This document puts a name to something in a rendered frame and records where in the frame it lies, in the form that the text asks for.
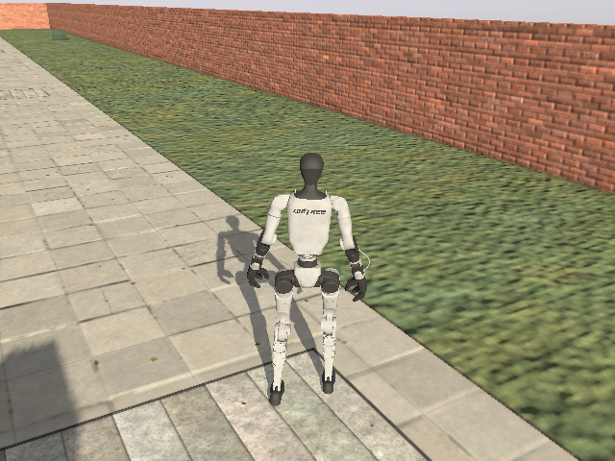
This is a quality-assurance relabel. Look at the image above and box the left robot shin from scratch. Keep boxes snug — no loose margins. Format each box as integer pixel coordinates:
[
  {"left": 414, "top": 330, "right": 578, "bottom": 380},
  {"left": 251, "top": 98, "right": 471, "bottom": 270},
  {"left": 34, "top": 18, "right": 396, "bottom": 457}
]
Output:
[{"left": 272, "top": 324, "right": 287, "bottom": 392}]

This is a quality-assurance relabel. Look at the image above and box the robot right upper arm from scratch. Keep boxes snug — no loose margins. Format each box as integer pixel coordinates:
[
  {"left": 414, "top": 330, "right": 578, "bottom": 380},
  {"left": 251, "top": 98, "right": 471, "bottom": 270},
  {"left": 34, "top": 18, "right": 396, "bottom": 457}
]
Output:
[{"left": 330, "top": 195, "right": 355, "bottom": 250}]

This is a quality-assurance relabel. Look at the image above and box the robot left upper arm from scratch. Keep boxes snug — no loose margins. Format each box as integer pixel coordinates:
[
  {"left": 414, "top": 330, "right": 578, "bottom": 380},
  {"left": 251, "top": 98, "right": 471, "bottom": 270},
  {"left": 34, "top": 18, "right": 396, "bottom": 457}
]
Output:
[{"left": 261, "top": 193, "right": 290, "bottom": 246}]

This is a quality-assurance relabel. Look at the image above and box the right robot forearm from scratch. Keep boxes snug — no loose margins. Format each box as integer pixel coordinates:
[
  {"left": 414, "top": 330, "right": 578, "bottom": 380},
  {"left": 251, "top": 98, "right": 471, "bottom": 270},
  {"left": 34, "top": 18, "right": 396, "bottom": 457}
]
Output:
[{"left": 345, "top": 236, "right": 365, "bottom": 279}]

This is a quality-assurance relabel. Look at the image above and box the left robot forearm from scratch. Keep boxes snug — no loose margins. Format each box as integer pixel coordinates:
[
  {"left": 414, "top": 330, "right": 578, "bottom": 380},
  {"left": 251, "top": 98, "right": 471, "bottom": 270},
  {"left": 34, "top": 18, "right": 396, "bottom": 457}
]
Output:
[{"left": 250, "top": 230, "right": 270, "bottom": 270}]

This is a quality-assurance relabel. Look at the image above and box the robot left hand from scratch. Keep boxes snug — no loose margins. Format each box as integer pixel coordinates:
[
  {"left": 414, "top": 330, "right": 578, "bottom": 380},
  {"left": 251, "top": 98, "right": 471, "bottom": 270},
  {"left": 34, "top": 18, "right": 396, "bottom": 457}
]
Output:
[{"left": 247, "top": 265, "right": 269, "bottom": 288}]

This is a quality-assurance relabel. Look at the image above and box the right robot thigh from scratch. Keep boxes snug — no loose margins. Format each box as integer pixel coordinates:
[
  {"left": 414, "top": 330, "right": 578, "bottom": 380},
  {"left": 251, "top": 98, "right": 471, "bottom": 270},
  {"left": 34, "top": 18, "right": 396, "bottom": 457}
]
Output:
[{"left": 320, "top": 268, "right": 340, "bottom": 334}]

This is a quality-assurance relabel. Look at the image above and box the robot right hand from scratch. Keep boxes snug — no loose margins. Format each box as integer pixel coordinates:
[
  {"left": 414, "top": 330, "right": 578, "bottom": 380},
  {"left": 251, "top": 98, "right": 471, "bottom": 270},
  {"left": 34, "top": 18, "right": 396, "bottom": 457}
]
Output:
[{"left": 345, "top": 276, "right": 367, "bottom": 302}]

